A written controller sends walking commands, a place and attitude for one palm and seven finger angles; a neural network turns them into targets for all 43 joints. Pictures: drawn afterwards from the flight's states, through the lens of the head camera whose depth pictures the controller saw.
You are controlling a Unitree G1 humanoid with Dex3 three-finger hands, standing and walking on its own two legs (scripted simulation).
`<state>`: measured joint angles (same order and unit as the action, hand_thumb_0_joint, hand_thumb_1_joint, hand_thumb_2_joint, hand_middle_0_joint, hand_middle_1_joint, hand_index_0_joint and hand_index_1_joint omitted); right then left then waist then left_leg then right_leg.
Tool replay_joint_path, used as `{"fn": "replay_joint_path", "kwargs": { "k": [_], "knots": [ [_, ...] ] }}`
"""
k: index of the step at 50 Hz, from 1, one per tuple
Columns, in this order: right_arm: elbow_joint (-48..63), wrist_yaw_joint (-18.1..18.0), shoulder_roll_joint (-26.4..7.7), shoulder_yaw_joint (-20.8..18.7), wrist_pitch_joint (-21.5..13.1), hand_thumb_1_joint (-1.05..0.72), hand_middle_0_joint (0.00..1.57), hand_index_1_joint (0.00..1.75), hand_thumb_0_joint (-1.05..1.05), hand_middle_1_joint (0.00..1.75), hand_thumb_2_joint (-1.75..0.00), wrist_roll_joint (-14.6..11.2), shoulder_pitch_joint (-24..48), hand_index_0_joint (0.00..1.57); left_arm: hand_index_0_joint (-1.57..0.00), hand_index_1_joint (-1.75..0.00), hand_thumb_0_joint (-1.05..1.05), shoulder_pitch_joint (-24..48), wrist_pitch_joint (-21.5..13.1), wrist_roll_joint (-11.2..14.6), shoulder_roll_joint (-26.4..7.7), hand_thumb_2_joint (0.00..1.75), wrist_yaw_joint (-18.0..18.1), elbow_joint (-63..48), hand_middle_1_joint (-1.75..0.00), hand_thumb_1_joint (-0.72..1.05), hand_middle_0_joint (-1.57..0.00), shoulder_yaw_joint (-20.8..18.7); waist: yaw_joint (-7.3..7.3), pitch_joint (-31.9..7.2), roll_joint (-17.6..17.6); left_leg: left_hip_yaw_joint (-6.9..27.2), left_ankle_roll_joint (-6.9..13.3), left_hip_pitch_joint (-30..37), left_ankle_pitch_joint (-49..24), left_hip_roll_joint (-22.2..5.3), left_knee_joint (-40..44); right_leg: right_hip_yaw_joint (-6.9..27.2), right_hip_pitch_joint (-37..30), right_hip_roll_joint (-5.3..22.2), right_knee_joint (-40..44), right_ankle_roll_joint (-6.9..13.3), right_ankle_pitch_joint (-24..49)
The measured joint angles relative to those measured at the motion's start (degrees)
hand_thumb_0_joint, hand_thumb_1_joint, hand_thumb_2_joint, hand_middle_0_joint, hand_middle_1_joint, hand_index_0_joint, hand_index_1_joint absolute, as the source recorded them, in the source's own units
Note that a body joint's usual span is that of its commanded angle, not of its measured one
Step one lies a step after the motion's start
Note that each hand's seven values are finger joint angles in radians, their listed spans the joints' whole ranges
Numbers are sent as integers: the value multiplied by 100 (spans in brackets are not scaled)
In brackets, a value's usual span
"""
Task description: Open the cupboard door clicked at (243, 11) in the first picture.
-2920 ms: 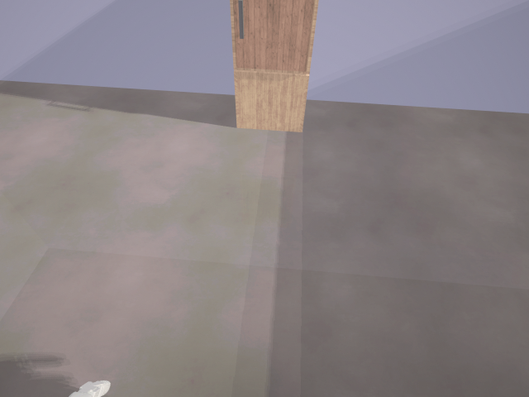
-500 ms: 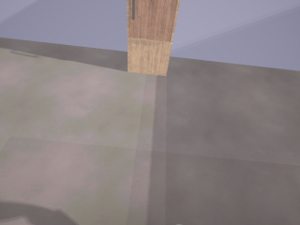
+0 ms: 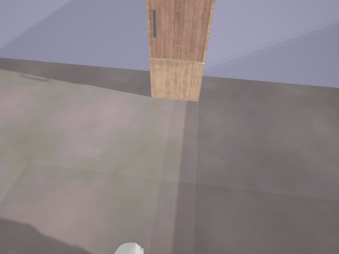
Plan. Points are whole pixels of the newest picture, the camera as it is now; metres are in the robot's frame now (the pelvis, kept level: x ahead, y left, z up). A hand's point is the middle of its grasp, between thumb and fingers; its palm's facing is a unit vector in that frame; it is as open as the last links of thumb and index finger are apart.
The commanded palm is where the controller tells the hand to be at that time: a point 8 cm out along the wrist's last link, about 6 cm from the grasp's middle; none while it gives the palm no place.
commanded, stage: walk to a spot facing it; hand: left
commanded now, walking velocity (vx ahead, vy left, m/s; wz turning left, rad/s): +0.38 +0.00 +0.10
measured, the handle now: (155, 22) +1.47 +0.14 -0.08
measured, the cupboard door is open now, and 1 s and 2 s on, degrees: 0 0 0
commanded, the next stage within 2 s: turn to face it in 1.14 s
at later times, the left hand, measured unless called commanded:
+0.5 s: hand (87, 227) +0.22 +0.25 -0.17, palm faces +0.05 -0.99 -0.14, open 7.4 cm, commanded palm none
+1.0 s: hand (128, 144) +0.52 +0.17 -0.15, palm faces +0.01 -0.97 -0.22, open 7.1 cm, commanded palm none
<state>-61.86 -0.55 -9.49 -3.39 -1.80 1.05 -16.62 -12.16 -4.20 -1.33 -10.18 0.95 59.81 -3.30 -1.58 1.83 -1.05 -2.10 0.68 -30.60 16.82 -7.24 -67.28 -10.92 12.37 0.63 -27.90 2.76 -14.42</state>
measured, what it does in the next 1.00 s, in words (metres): walks ahead: left foot, then right foot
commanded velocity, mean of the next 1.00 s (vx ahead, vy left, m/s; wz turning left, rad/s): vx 0.37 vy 0.00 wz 0.01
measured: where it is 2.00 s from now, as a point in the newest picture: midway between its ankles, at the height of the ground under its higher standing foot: (163, 190)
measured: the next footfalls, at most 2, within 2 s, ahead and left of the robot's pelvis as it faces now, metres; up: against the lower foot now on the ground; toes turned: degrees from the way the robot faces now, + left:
left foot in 0.22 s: +0.25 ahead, +0.15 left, +0.00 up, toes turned +11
right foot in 0.82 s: +0.49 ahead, -0.10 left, +0.00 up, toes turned -13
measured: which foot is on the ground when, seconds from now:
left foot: up 0.00-0.20, down 0.22-0.82, up 0.84-1.00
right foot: down 0.00-0.24, up 0.26-0.80, down 0.82-1.00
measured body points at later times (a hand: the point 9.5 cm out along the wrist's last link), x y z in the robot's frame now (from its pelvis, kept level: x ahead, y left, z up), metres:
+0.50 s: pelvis +0.21 +0.07 +0.01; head +0.22 +0.09 +0.46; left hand +0.22 +0.30 -0.16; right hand +0.23 -0.17 -0.13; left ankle +0.21 +0.14 -0.73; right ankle +0.24 -0.09 -0.64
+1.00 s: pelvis +0.43 -0.01 +0.00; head +0.44 -0.02 +0.45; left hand +0.52 +0.22 -0.14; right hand +0.38 -0.23 -0.16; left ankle +0.40 +0.13 -0.64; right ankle +0.45 -0.09 -0.73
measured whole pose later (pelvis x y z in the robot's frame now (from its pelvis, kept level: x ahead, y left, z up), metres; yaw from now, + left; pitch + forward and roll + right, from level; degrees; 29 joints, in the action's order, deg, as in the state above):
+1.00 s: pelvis +0.43 -0.01 +0.00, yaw -2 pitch -1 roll +0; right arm -64.6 -0.2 -8.3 -3.2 -1.4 0.9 -19.8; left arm -11.1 -4.6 -0.9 -9.2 0.8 59.4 -3.6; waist -1.8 2.2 -1.8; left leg -3.2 -0.1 -27.6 17.4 -7.2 -68.4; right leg -11.1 12.7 1.2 -27.2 3.6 -13.3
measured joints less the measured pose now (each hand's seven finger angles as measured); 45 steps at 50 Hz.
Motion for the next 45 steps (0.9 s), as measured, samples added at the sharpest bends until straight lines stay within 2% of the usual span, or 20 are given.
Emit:
{"fn": "replay_joint_path", "kwargs": {
  "k": [5,9,11,12,13,16,19,22,26,30,33,38,40,41,42,44,45],
  "knots": [
    [366,138,-76,-17,10,-91,19,30,0,30,-90,7,611,20,-20,-30,-1,-546,56,-32,-99,90,-54,262,-30,94,-20,49,151,-105,24,-194,-147,-222,-568,-154,1654,-25,-556,-28,421,-131,-167],
    [465,225,-56,29,-31,-91,19,30,0,30,-90,0,866,20,-20,-30,0,-902,83,-43,-101,90,-83,386,-30,93,-19,80,379,-57,113,-367,-92,173,-543,-37,2730,-64,-952,32,425,-321,-517],
    [501,240,-50,62,-90,-91,19,30,0,30,-90,13,919,20,-20,-30,0,-1100,106,-34,-81,90,-95,446,-30,92,-19,86,461,-34,172,-507,-31,564,-530,102,3235,-50,-1050,139,146,-448,-839],
    [510,228,-29,68,-150,-91,19,30,0,30,-90,36,956,20,-20,-30,0,-1162,137,-18,-73,90,-103,487,-30,92,-19,82,456,9,242,-573,66,647,-692,184,3252,-9,-948,266,-288,-441,-1045],
    [524,209,2,74,-205,-91,19,30,0,30,-90,49,986,20,-20,-30,0,-1164,191,3,-62,90,-116,531,-30,92,-19,84,454,74,302,-632,177,660,-598,245,3075,148,-684,347,-1071,-393,-1257],
    [515,132,91,130,-263,-91,20,30,0,30,-90,24,889,20,-20,-30,0,-1074,307,5,-17,90,-148,575,-30,92,-19,88,426,167,326,-776,346,1001,-274,329,3126,579,333,324,-3376,-254,-1229],
    [439,-21,141,33,-314,-93,20,30,-1,30,-90,-57,620,20,-20,-30,1,-869,335,-31,5,90,-180,498,-30,91,-19,45,344,148,321,-872,336,1502,-370,457,3730,685,1133,444,-4092,-275,-578],
    [284,-64,30,15,-323,-95,20,30,-2,30,-90,-44,326,21,-20,-30,1,-635,367,-64,10,90,-182,329,-30,91,-19,7,290,69,321,-937,361,1930,-452,571,4277,756,1680,574,-3975,-345,-92],
    [11,-67,40,50,-278,-94,20,30,-2,30,-90,-43,-128,20,-19,-30,0,-321,427,-76,-11,90,-196,136,-30,91,-19,-44,252,-39,354,-1004,333,2413,-437,681,4778,825,2097,697,-3570,-445,405],
    [-209,-62,153,89,-251,-93,20,30,-1,30,-90,-37,-535,20,-19,-30,0,-23,486,-71,-36,90,-219,37,-30,92,-19,-66,151,-67,338,-1060,247,2822,-303,715,5064,768,2170,762,-2851,-492,664],
    [-322,-51,242,113,-247,-92,20,30,0,30,-90,-11,-774,20,-19,-30,0,189,507,-60,-44,90,-238,-8,-30,92,-19,-53,29,-19,290,-1125,143,3090,-131,694,5157,650,2049,747,-2136,-456,654],
    [-484,-27,312,134,-221,-91,20,30,0,30,-90,48,-1085,20,-19,-30,0,529,450,-47,-4,90,-251,-100,-30,91,-19,-5,-214,118,117,-1241,-123,3421,374,531,4960,417,1621,524,-1024,-239,325],
    [-570,-12,332,142,-190,-90,20,30,0,30,-90,38,-1221,20,-19,-30,0,615,331,-52,7,90,-263,-175,-30,91,-19,19,-241,155,33,-1241,-250,3416,763,362,4480,296,1253,352,-545,-104,337],
    [-628,10,356,145,-161,-90,20,30,0,30,-90,13,-1269,20,-19,-30,0,647,230,-67,6,90,-257,-209,-30,91,-19,21,-209,166,19,-1207,-249,3241,995,246,3888,263,1136,305,-462,-6,511],
    [-678,29,360,154,-104,-90,20,30,0,30,-90,-15,-1225,20,-20,-30,0,677,133,-63,28,90,-235,-232,-30,91,-19,14,-169,208,-20,-1003,-202,2896,1158,155,2947,228,1165,259,-692,61,449],
    [-688,48,338,147,-12,-90,20,30,1,30,-90,-51,-1059,20,-20,-30,0,643,31,-11,79,90,-205,-241,-30,91,-19,30,-128,263,-51,-457,-76,2072,1150,194,1017,155,999,207,-864,119,144],
    [-664,49,315,124,5,-90,20,30,1,30,-90,-60,-957,20,-20,-30,0,581,20,8,105,90,-187,-220,-30,91,-19,38,-102,251,-52,-319,-38,1697,950,204,354,126,839,182,-778,122,59]
  ]
}}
